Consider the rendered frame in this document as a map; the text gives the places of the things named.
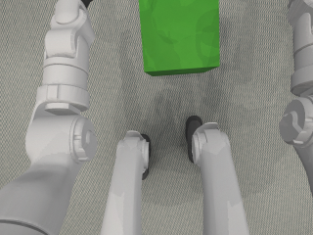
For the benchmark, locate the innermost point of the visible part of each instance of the left robot upper arm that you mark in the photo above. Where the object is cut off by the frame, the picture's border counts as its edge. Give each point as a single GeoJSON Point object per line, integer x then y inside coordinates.
{"type": "Point", "coordinates": [36, 202]}

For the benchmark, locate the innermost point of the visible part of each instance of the left robot forearm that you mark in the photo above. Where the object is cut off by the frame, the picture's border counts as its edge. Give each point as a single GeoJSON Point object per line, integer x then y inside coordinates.
{"type": "Point", "coordinates": [66, 63]}

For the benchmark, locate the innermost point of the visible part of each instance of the right robot forearm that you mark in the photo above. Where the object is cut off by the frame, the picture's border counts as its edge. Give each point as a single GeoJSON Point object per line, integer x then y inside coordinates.
{"type": "Point", "coordinates": [300, 17]}

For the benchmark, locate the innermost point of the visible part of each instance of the right robot upper arm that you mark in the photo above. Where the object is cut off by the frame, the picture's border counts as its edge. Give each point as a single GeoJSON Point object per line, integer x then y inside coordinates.
{"type": "Point", "coordinates": [296, 128]}

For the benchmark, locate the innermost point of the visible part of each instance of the carton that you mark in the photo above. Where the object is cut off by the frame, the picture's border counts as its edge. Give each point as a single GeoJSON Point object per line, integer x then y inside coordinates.
{"type": "Point", "coordinates": [179, 36]}

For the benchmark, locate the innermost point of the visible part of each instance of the robot right foot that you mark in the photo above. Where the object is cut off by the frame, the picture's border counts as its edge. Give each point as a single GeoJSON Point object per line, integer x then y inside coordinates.
{"type": "Point", "coordinates": [192, 123]}

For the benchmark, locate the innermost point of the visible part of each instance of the left robot thigh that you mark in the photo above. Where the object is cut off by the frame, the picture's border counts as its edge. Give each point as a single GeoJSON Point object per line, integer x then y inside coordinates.
{"type": "Point", "coordinates": [123, 212]}

